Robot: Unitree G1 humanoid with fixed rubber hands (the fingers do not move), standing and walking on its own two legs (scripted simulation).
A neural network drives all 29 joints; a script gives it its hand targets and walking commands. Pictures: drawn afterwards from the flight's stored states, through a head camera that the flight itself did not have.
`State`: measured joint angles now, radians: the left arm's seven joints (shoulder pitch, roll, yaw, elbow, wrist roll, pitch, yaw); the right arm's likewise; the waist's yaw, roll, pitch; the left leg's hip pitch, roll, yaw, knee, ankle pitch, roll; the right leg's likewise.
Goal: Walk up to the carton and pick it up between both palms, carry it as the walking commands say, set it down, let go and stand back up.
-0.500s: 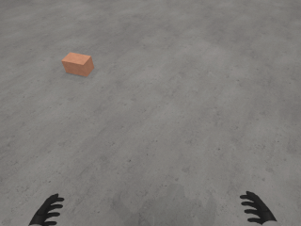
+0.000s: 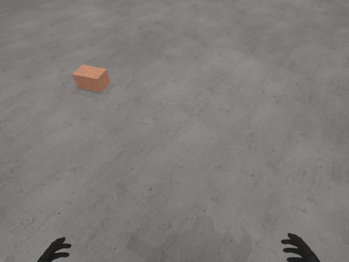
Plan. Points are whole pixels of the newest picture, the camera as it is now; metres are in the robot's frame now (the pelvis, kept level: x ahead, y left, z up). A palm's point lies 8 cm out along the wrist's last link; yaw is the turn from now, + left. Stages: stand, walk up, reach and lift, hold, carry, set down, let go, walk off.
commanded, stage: stand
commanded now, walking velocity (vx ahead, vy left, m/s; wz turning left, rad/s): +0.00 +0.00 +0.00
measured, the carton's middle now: (91, 78) +1.70 +0.74 -0.70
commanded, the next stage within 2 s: walk up in 0.92 s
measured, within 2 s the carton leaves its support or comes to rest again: neither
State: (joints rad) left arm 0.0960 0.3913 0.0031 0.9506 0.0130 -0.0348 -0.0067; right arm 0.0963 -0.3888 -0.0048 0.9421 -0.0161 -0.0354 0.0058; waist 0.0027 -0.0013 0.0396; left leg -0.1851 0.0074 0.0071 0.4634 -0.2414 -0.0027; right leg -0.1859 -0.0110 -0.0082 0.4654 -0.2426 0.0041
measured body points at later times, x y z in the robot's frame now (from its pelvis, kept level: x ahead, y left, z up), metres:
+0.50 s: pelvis +0.00 +0.00 +0.01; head +0.00 +0.00 +0.46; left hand +0.11 +0.32 -0.11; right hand +0.11 -0.32 -0.11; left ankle +0.01 +0.12 -0.74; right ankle +0.01 -0.12 -0.74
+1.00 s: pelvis +0.01 +0.00 +0.01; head +0.01 +0.00 +0.46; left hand +0.11 +0.32 -0.11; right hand +0.12 -0.32 -0.11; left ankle +0.01 +0.12 -0.74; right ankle +0.01 -0.12 -0.74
